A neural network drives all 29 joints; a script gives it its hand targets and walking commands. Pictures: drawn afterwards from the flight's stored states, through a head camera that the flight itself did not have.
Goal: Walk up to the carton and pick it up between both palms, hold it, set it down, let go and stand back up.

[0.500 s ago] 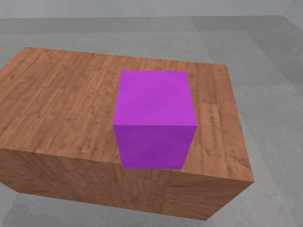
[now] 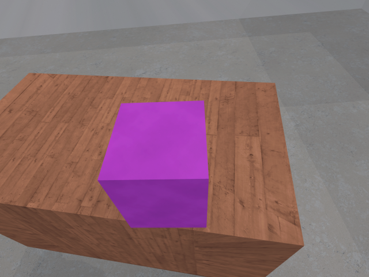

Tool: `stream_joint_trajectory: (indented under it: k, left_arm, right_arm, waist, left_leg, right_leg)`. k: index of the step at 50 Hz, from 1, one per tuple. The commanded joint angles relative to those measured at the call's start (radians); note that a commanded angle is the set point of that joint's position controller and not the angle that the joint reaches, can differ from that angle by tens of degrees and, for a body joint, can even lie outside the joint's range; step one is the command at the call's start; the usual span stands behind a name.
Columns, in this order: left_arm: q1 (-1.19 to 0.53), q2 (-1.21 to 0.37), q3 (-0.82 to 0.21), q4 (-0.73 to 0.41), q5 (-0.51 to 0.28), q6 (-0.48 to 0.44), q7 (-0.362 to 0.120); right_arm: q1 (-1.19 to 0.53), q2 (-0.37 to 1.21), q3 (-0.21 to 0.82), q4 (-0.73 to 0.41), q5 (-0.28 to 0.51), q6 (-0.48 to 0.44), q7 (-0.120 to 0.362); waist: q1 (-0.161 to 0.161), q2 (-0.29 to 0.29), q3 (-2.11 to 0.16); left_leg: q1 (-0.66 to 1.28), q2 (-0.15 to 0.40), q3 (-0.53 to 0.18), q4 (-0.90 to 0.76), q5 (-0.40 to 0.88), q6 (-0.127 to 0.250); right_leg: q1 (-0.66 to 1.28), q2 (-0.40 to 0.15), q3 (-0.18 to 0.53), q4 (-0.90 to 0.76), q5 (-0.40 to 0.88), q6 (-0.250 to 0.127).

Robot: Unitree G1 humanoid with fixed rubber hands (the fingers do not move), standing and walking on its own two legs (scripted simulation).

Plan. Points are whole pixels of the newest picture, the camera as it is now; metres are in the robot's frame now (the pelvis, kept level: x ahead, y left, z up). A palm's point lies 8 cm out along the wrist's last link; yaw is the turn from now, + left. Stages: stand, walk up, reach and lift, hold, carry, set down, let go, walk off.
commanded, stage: walk up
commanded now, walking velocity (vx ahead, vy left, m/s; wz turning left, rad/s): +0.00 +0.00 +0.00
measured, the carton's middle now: (165, 167) +0.36 +0.08 +0.00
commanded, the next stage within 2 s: stand in 1.32 s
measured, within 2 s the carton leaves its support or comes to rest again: neither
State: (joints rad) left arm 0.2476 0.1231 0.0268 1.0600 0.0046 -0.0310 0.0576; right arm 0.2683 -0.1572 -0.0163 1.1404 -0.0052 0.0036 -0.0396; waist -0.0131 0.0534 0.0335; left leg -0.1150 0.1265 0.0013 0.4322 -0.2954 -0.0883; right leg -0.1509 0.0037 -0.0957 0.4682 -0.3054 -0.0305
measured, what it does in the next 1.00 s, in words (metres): steps to the left: left foot, then right foot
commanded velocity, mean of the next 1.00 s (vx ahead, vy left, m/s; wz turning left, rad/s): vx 0.00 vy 0.03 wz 0.00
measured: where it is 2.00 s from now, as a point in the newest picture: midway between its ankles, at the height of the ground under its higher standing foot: outside the picture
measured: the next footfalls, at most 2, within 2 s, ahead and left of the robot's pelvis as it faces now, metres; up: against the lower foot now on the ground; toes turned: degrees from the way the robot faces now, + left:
left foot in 0.54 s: +0.05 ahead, +0.25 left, +0.00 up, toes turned +2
right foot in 0.96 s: -0.08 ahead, +0.08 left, +0.00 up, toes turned +0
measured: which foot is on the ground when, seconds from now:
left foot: down 0.00-0.24, up 0.26-0.52, down 0.54-1.00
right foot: down 0.00-0.58, up 0.60-0.94, down 0.96-1.00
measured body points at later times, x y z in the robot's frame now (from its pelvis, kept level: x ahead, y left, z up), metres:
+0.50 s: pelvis -0.01 +0.09 +0.00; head +0.02 +0.07 +0.44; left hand -0.07 +0.34 -0.14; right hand +0.04 -0.16 -0.16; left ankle -0.01 +0.23 -0.70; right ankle -0.03 -0.10 -0.74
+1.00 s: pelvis -0.01 +0.17 +0.00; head +0.01 +0.15 +0.45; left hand -0.01 +0.39 -0.15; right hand -0.01 -0.04 -0.17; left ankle +0.01 +0.24 -0.74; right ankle -0.06 +0.07 -0.74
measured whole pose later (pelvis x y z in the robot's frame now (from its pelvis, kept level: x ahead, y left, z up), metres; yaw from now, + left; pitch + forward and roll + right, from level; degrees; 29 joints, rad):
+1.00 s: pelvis -0.01 +0.17 +0.00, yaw -2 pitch -1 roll +0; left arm 0.27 0.12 0.01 1.13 0.00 0.02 0.05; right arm 0.25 -0.14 -0.02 1.11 -0.01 0.00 -0.04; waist -0.02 0.04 0.07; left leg -0.21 -0.04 0.10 0.45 -0.21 0.07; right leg -0.10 0.01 -0.04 0.44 -0.31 -0.04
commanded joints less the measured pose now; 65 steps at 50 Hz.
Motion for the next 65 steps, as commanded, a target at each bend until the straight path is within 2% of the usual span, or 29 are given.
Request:
stream_joint_trajectory:
  k: [1,10,11,12,13,14,16,18,20,21,22,24,26,27,28,29,30,33,36,41,44,46,47,49,50,53,56,61,65]
  left_arm:
    - [0.125,0.125,0.024,0.006,-0.001,-0.004,-0.01]
    - [0.128,0.12,0.024,0.017,0.007,-0.002,-0.021]
    - [0.213,0.251,0.072,-0.021,0.042,0.001,-0.005]
    - [0.324,0.315,0.088,0.024,0.034,0.01,0.009]
    - [0.356,0.305,0.082,0.048,0.025,0.015,0.02]
    - [0.326,0.288,0.082,0.035,0.03,0.017,0.02]
    - [0.253,0.261,0.085,0.004,0.053,0.012,0.018]
    - [0.147,0.215,0.077,-0.02,0.051,0.024,0.017]
    - [0.033,0.216,0.077,-0.059,0.046,0.029,0.01]
    - [-0.03,0.091,0.028,-0.033,0.012,0.026,0.006]
    - [-0.028,0.083,0.027,-0.036,0.015,0.032,-0.002]
    - [0.014,0.12,0.034,-0.024,0.017,0.037,-0.01]
    - [0.115,0.178,0.05,0.007,0.033,0.041,-0.011]
    - [0.162,0.127,0.036,0.009,0.046,0.05,-0.017]
    - [0.266,0.055,0.019,0.015,0.044,0.073,-0.011]
    - [0.282,0.066,0.021,-0.004,0.015,0.101,-0.005]
    - [0.183,0.149,0.032,-0.05,0.004,0.105,-0.016]
    - [0.166,0.137,0.038,0.014,0.007,0.09,-0.054]
    - [0.248,0.081,0.018,0.064,0.025,0.083,-0.04]
    - [0.06,0.084,0.013,0.004,-0.005,0.063,-0.02]
    - [0.102,0.061,0.001,0.033,-0.011,0.051,-0.002]
    - [0.16,0.047,-0.009,0.073,-0.007,0.032,0.003]
    - [0.169,0.072,-0.006,0.084,0.004,0.024,0.003]
    - [0.134,0.092,-0.011,0.084,0.002,0.028,-0.008]
    - [0.089,0.065,-0.019,0.086,0.009,0.027,-0.017]
    - [0.064,0.01,-0.037,0.07,0.016,0.01,-0.008]
    - [0.14,0.038,-0.032,0.095,-0.001,0.012,-0.008]
    - [0.149,0.048,-0.028,0.094,0.003,0.01,-0.01]
    - [0.165,0.057,-0.03,0.1,0.003,-0.001,-0.015]
  right_arm:
    - [0.128,-0.048,-0.005,0.019,-0.005,0.001,-0.012]
    - [0.066,-0.081,-0.013,0.005,0.001,0.003,-0.011]
    - [0.005,-0.257,-0.075,0.0,0.001,0.032,-0.02]
    - [-0.044,-0.211,-0.074,-0.045,-0.008,0.054,-0.017]
    - [-0.03,-0.173,-0.071,-0.054,-0.019,0.069,-0.011]
    - [-0.053,-0.145,-0.066,-0.073,-0.014,0.072,-0.005]
    - [-0.125,-0.069,-0.056,-0.112,-0.017,0.062,0.014]
    - [-0.102,-0.057,-0.057,-0.119,-0.015,0.06,0.031]
    - [-0.041,-0.091,-0.066,-0.124,-0.015,0.057,0.044]
    - [0.028,-0.02,-0.036,-0.116,-0.004,0.037,0.059]
    - [0.017,-0.067,-0.046,-0.117,0.001,0.025,0.059]
    - [0.042,-0.091,-0.055,-0.084,0.007,0.004,0.044]
    - [0.185,-0.149,-0.073,-0.017,0.0,-0.002,0.01]
    - [0.206,-0.179,-0.065,-0.024,-0.02,-0.017,0.01]
    - [0.111,-0.252,-0.057,-0.089,-0.023,-0.022,0.012]
    - [0.034,-0.289,-0.072,-0.091,-0.01,-0.003,0.017]
    - [-0.088,-0.28,-0.085,-0.114,-0.025,0.011,0.032]
    - [-0.099,-0.072,-0.016,-0.155,-0.017,-0.021,0.023]
    - [-0.04,-0.067,-0.019,-0.121,0.01,-0.039,0.019]
    - [0.056,-0.089,-0.007,-0.075,-0.02,-0.032,0.0]
    - [0.02,-0.094,-0.013,-0.087,-0.021,-0.021,-0.007]
    - [0.037,-0.074,-0.011,-0.07,-0.005,-0.015,0.003]
    - [0.061,-0.052,-0.009,-0.061,0.006,-0.018,0.01]
    - [0.078,0.016,0.005,-0.053,0.019,-0.01,0.007]
    - [0.047,0.016,0.011,-0.057,0.01,-0.006,0.006]
    - [0.071,-0.074,-0.011,-0.032,-0.002,-0.015,0.013]
    - [0.081,-0.022,0.008,0.003,-0.011,-0.009,0.011]
    - [0.103,-0.015,0.012,0.031,-0.003,-0.011,0.009]
    - [0.091,-0.008,0.013,0.03,-0.001,-0.016,0.005]
  waist:
    - [0.003,-0.065,0.014]
    - [-0.001,0.013,0.022]
    - [0.115,0.114,0.07]
    - [0.152,-0.076,0.053]
    - [0.126,-0.094,0.052]
    - [0.118,-0.092,0.041]
    - [0.12,-0.219,0.03]
    - [0.077,-0.317,0.059]
    - [0.026,-0.4,0.052]
    - [-0.068,-0.526,0.001]
    - [-0.05,-0.507,0.001]
    - [-0.04,-0.382,-0.003]
    - [-0.056,-0.153,-0.019]
    - [-0.047,0.059,-0.021]
    - [0.037,0.291,0.027]
    - [0.012,0.491,0.038]
    - [0.017,0.561,0.199]
    - [0.055,0.277,0.169]
    - [0.074,0.129,0.023]
    - [0.009,0.068,-0.026]
    - [0.014,0.06,-0.044]
    - [0.034,0.013,-0.061]
    - [0.01,-0.04,-0.087]
    - [-0.017,-0.222,-0.005]
    - [-0.017,-0.31,0.063]
    - [-0.027,-0.252,0.073]
    - [0.004,-0.141,0.136]
    - [0.0,0.031,0.133]
    - [0.003,0.027,0.073]
  left_leg:
    - [0.012,-0.006,0.05,-0.017,0.333,0.013]
    - [0.042,0.017,0.053,-0.046,0.366,0.03]
    - [-0.235,-0.048,0.14,0.198,0.191,-0.006]
    - [-0.441,-0.102,0.139,0.401,-0.27,-0.012]
    - [-0.449,-0.042,0.057,0.549,-0.347,0.001]
    - [-0.413,-0.033,0.028,0.586,-0.33,0.011]
    - [-0.353,-0.03,-0.025,0.659,-0.263,0.035]
    - [-0.329,-0.026,-0.046,0.684,-0.149,0.047]
    - [-0.341,-0.036,-0.036,0.616,-0.087,0.046]
    - [-0.183,-0.041,-0.032,0.341,-0.096,0.09]
    - [-0.166,-0.088,0.042,0.232,-0.049,0.083]
    - [-0.038,-0.133,0.126,0.004,0.177,0.053]
    - [0.138,-0.109,0.099,-0.081,0.258,0.029]
    - [0.151,-0.002,-0.018,-0.075,0.226,0.012]
    - [-0.074,0.21,-0.28,-0.167,0.185,0.027]
    - [-0.368,0.256,-0.427,-0.36,-0.385,0.139]
    - [-0.515,0.214,-0.491,-0.495,-0.485,0.164]
    - [-0.223,0.053,-0.135,-0.271,0.102,0.072]
    - [-0.045,0.053,-0.085,-0.179,0.337,0.12]
    - [-0.019,0.093,-0.176,-0.196,0.205,0.234]
    - [0.076,0.13,-0.204,-0.125,0.403,0.294]
    - [-0.01,0.093,-0.172,-0.065,0.516,0.243]
    - [-0.095,0.052,-0.137,-0.043,0.487,0.208]
    - [-0.1,-0.058,-0.028,-0.107,0.13,0.151]
    - [0.021,-0.044,-0.039,-0.116,0.138,0.141]
    - [-0.066,-0.025,-0.067,-0.094,0.262,0.163]
    - [-0.044,-0.028,-0.06,-0.144,0.211,0.143]
    - [-0.09,-0.045,-0.054,-0.153,0.171,0.131]
    - [-0.013,-0.032,-0.058,-0.13,0.209,0.137]
  right_leg:
    - [0.041,-0.125,0.108,-0.06,0.707,-0.021]
    - [0.013,-0.103,0.084,-0.076,0.481,-0.004]
    - [0.171,-0.287,0.239,-0.028,0.676,-0.04]
    - [0.278,-0.45,0.43,-0.068,0.834,-0.131]
    - [0.218,-0.556,0.498,-0.101,0.793,-0.201]
    - [0.147,-0.559,0.483,-0.119,0.743,-0.222]
    - [-0.007,-0.465,0.366,-0.155,0.632,-0.211]
    - [-0.11,-0.366,0.238,-0.181,0.38,-0.125]
    - [-0.099,-0.326,0.166,-0.164,0.32,-0.073]
    - [-0.141,-0.137,0.022,-0.144,0.191,-0.03]
    - [-0.107,-0.106,0.005,-0.113,0.144,-0.01]
    - [-0.108,-0.103,0.014,-0.023,0.128,0.002]
    - [-0.186,-0.128,0.057,0.134,0.058,-0.004]
    - [-0.301,-0.1,0.053,0.25,-0.252,0.013]
    - [-0.286,-0.036,0.035,0.361,-0.393,0.054]
    - [-0.123,-0.075,0.101,0.375,-0.303,0.041]
    - [-0.098,-0.058,0.081,0.437,-0.29,0.039]
    - [-0.219,-0.073,0.127,0.432,-0.125,0.01]
    - [-0.184,-0.047,0.101,0.44,-0.068,0.015]
    - [-0.126,-0.028,0.096,0.21,-0.14,0.018]
    - [-0.112,-0.036,0.091,-0.008,-0.118,0.008]
    - [0.089,-0.064,0.109,-0.223,0.221,0.003]
    - [0.199,-0.109,0.149,-0.16,0.327,-0.002]
    - [0.034,-0.183,0.236,-0.179,0.241,-0.061]
    - [-0.111,-0.172,0.248,-0.227,0.123,-0.061]
    - [0.042,-0.12,0.153,-0.209,0.306,-0.014]
    - [-0.028,-0.117,0.172,-0.212,0.152,-0.024]
    - [0.014,-0.121,0.177,-0.206,0.124,-0.041]
    - [-0.003,-0.116,0.172,-0.209,0.157,-0.041]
